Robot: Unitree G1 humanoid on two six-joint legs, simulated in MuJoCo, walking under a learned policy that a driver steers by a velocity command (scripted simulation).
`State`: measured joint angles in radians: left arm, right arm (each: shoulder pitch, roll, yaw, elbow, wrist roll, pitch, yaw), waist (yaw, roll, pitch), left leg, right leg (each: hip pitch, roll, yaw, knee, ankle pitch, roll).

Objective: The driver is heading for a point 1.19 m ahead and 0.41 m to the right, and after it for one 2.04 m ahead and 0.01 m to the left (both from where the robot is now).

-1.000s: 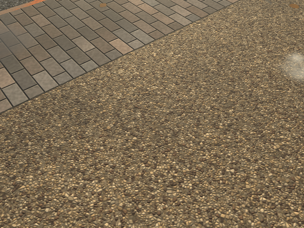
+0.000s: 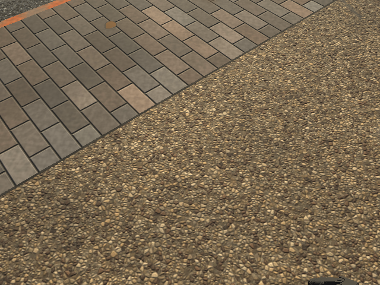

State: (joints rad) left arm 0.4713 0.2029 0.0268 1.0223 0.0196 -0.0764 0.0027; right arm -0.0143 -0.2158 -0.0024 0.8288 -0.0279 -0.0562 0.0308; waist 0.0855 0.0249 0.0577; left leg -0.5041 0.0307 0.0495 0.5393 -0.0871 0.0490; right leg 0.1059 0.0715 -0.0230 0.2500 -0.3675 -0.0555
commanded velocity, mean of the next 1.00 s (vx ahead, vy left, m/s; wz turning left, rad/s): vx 0.50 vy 0.00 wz -0.52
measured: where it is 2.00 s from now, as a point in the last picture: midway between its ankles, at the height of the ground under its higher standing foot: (318, 167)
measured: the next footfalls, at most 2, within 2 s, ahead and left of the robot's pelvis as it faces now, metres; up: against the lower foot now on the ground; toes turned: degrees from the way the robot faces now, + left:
left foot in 0.02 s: +0.18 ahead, +0.10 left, +0.00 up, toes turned +2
right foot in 0.56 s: +0.41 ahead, -0.14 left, +0.00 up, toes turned -24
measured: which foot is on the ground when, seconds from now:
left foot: up 0.00-0.00, down 0.02-0.58, up 0.60-1.00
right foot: down 0.00-0.02, up 0.04-0.54, down 0.56-1.00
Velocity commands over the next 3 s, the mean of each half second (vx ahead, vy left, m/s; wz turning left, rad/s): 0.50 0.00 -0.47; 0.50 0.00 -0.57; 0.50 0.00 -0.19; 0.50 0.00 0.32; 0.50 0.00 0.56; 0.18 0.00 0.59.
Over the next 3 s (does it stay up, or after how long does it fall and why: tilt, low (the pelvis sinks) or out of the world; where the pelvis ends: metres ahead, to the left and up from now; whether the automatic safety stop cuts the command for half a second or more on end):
stays up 1.32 -0.55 0.01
